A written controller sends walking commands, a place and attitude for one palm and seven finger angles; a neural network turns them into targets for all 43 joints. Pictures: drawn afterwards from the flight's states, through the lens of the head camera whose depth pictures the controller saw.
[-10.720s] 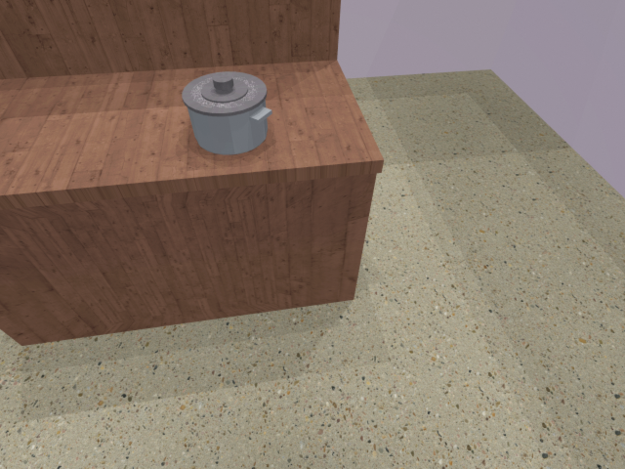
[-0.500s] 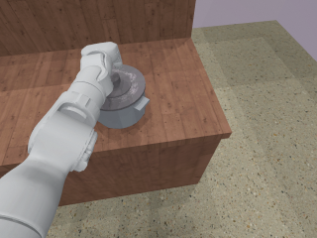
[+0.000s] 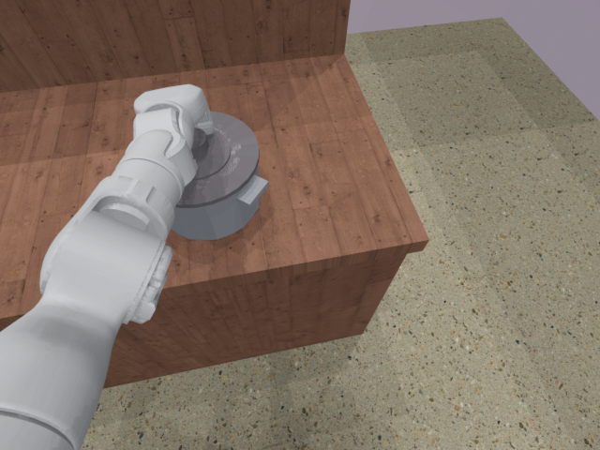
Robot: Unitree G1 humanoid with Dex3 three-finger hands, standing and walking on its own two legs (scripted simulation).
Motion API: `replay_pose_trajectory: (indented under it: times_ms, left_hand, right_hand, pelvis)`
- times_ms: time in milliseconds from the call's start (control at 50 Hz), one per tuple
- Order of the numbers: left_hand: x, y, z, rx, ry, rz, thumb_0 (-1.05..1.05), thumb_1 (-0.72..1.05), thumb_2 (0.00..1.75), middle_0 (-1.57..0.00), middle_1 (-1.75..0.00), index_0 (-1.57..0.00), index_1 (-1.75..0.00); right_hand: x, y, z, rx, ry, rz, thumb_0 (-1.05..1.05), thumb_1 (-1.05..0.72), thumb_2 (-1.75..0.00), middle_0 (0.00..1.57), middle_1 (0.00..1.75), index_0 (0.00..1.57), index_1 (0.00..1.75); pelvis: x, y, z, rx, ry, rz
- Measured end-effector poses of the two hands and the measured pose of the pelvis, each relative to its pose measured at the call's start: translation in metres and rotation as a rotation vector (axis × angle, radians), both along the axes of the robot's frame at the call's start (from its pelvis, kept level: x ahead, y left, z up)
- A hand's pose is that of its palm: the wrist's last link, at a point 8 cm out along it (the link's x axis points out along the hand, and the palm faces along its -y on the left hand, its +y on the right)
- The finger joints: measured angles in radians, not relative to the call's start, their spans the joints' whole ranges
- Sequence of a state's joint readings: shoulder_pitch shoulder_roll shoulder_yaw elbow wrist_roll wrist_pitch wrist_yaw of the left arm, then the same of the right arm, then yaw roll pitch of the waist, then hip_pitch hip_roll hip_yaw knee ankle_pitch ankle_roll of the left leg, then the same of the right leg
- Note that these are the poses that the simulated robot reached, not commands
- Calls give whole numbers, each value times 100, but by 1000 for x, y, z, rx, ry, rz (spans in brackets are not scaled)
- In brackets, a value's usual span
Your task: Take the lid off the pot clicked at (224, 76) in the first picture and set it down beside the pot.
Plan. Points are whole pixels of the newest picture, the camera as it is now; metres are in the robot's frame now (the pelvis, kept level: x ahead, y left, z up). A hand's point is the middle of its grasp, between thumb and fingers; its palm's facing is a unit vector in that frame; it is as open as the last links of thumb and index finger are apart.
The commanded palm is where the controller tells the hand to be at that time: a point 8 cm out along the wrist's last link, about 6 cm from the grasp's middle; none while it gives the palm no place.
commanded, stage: lower the open fingers around the knob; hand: left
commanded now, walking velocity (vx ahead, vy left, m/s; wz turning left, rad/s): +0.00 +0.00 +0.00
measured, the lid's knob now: (192, 142) +0.55 +0.09 +0.07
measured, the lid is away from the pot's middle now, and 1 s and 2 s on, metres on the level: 0.00 0.00 0.00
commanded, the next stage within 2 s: close the fingers and squeeze the knob in 0.18 s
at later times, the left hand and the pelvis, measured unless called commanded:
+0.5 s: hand (183, 147) +0.52 +0.09 +0.09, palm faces -0.36 -0.08 -0.93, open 10.0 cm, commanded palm +0.54 +0.08 +0.14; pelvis +0.00 +0.00 +0.00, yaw +0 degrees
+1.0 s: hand (186, 146) +0.52 +0.09 +0.09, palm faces -0.37 -0.08 -0.93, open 7.9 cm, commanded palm +0.54 +0.09 +0.14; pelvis +0.00 +0.00 +0.00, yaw +0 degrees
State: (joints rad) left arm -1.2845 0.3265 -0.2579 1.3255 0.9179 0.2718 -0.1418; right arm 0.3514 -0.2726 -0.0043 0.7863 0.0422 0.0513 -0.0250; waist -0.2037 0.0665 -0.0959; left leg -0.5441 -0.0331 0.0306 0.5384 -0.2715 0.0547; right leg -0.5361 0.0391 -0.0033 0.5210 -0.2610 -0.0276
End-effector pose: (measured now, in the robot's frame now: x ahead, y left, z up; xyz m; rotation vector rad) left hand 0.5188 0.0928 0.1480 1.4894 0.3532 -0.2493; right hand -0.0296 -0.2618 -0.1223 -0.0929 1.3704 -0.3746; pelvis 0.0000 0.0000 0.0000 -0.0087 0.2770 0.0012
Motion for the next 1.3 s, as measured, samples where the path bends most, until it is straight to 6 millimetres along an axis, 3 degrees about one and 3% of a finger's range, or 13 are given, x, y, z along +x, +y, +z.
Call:
replay_pose_trajectory:
  times_ms: [320,540,740,1000,1300]
  left_hand:
    - [4,4,0,-4,-10,7,0,-28,144,-85,-10,-84,-10]
    - [0,3,-2,18,-19,7,0,-10,110,-59,-64,-59,-65]
    - [4,-1,-3,-3,-13,20,0,2,101,-56,-87,-56,-87]
    - [3,-1,-3,-11,-9,11,0,17,94,-62,-99,-61,-99]
    - [4,-2,-1,-8,-5,18,1,25,75,-68,-101,-63,-98]
  right_hand:
    - [-6,2,1,-2,19,-10,1,-91,-90,20,30,20,30]
    - [1,4,-2,6,-4,1,0,-91,-90,20,30,20,30]
    - [-1,2,-2,5,-1,-3,0,-91,-90,20,30,20,30]
    - [-3,-2,0,4,12,-8,1,-91,-90,20,30,20,30]
    - [2,-4,0,-3,-10,-8,0,-91,-90,20,30,20,30]
  pelvis:
    - [0,4,-2,-5,17,1]
    - [-2,4,-2,-4,14,5]
    - [-1,2,-3,-3,17,0]
    - [1,-1,-1,-4,11,0]
    - [-1,-1,-2,-3,11,-4]
